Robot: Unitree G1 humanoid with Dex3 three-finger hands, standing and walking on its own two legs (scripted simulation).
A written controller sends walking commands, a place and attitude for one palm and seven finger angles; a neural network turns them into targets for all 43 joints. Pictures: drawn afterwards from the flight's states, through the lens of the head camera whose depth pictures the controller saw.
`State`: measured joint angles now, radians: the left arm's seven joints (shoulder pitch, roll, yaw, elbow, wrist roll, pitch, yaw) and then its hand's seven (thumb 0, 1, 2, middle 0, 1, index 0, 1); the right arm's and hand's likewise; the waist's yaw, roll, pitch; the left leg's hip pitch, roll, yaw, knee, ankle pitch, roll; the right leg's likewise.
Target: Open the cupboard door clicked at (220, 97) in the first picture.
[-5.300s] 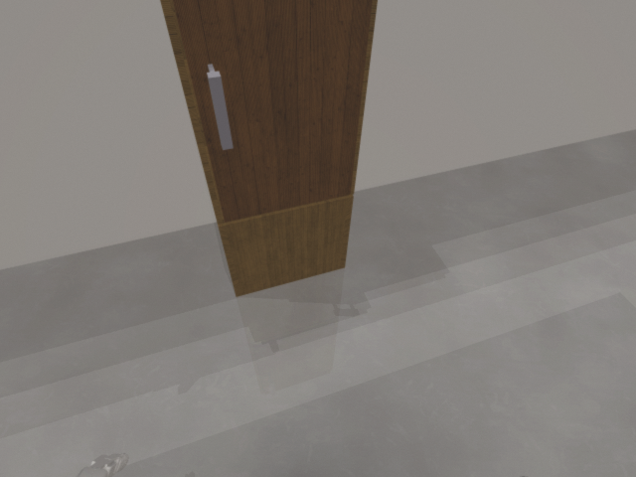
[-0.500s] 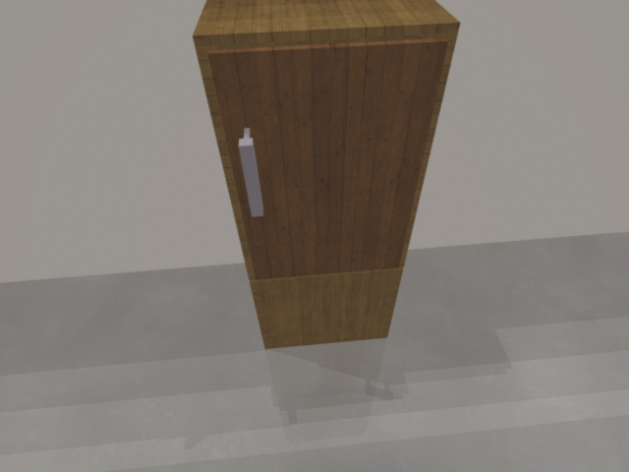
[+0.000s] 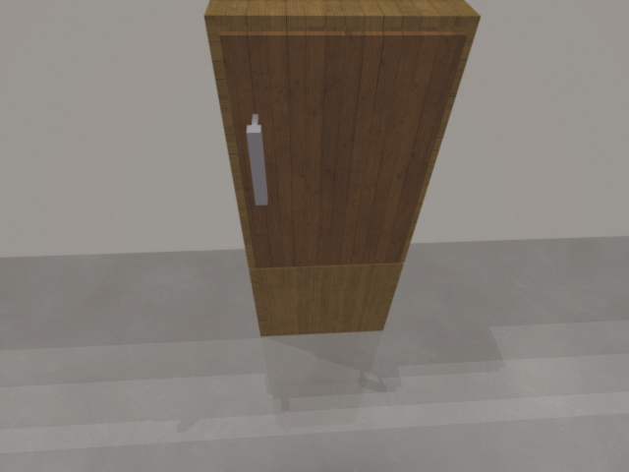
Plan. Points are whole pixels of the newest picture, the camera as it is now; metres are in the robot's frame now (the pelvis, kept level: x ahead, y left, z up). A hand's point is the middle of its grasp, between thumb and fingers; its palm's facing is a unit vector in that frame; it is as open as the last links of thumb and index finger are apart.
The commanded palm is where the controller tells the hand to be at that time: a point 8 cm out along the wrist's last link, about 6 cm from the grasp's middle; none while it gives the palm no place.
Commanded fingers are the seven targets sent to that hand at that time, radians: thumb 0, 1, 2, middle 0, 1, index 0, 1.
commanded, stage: look again from close up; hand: left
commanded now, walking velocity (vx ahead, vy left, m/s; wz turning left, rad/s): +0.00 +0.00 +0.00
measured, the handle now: (258, 161) +0.64 +0.15 +0.03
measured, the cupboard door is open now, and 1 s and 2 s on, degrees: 0 0 0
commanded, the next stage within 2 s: raise the hand with hooked fingers in 0.44 s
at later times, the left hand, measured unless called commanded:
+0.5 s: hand out of the picture +0.06 +0.15 -0.17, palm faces +0.03 -0.98 -0.20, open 7.3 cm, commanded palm none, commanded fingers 0.00 0.90 0.90 -0.20 -0.30 -0.20 -0.30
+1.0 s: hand (202, 418) +0.20 +0.17 -0.07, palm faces +0.21 -0.98 -0.04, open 8.8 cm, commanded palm +0.20 +0.23 -0.03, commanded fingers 0.00 0.34 0.66 -0.24 -0.66 -0.24 -0.66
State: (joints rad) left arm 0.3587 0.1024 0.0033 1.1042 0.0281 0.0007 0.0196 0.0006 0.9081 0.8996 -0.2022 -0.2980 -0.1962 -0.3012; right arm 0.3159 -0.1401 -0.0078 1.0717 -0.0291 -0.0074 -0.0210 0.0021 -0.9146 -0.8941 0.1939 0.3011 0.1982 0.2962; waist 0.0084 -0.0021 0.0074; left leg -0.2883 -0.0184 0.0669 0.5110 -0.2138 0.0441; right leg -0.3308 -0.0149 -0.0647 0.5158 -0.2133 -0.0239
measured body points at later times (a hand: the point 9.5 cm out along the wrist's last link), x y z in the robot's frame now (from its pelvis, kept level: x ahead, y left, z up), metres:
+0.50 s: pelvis +0.06 -0.02 +0.01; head +0.08 -0.03 +0.45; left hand +0.05 +0.20 -0.15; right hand +0.05 -0.22 -0.16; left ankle +0.04 +0.09 -0.73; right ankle +0.07 -0.11 -0.73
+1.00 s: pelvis +0.06 -0.04 -0.07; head +0.12 -0.02 +0.38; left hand +0.19 +0.22 -0.06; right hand +0.33 -0.28 -0.09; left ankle +0.04 +0.09 -0.73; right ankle +0.07 -0.11 -0.73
